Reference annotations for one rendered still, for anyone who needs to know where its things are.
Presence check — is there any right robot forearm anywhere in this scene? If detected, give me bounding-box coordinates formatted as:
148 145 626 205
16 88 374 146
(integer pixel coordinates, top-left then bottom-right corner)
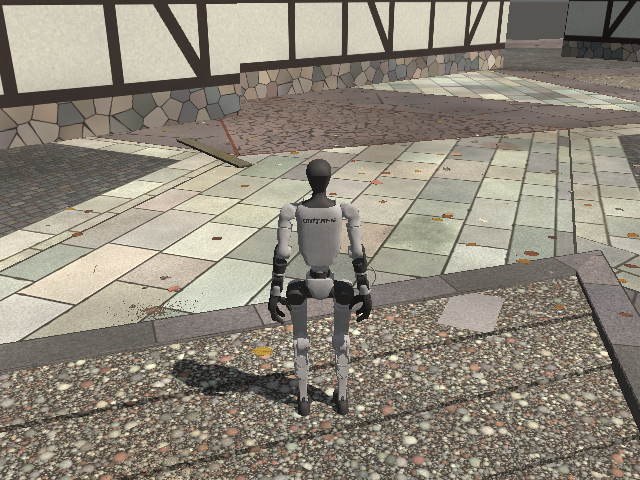
352 244 371 295

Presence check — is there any robot thigh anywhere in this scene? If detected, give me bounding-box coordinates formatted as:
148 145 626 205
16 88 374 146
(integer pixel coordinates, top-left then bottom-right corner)
332 279 354 353
286 280 310 353

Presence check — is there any right robot upper arm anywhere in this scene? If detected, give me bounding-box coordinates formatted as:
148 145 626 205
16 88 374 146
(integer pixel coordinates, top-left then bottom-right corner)
340 202 363 259

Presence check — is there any left robot upper arm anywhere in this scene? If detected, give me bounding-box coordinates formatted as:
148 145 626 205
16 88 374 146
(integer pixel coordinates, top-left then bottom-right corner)
276 203 298 259

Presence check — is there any robot left hand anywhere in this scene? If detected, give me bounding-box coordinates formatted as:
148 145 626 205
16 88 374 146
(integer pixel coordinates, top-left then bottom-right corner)
268 294 292 324

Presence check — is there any right robot thigh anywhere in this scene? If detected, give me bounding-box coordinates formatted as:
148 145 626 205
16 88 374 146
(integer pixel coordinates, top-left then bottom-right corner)
332 279 354 353

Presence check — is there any robot right hand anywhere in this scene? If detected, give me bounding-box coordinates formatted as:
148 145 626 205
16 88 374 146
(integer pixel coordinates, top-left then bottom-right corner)
349 293 372 322

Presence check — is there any left robot forearm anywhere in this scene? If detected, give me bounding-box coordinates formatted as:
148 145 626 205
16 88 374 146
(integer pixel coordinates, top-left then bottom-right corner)
270 244 287 296

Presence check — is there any left robot thigh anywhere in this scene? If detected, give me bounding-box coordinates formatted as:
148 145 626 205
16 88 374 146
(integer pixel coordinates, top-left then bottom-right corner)
286 280 310 353

